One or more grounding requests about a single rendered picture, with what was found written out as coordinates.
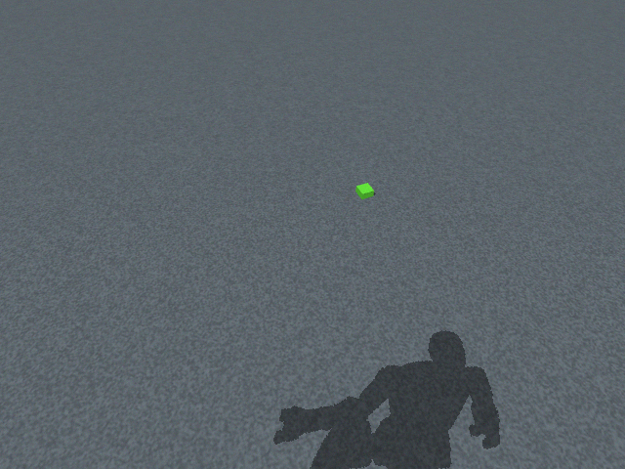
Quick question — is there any small box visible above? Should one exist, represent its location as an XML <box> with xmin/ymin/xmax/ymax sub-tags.
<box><xmin>355</xmin><ymin>183</ymin><xmax>374</xmax><ymax>199</ymax></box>

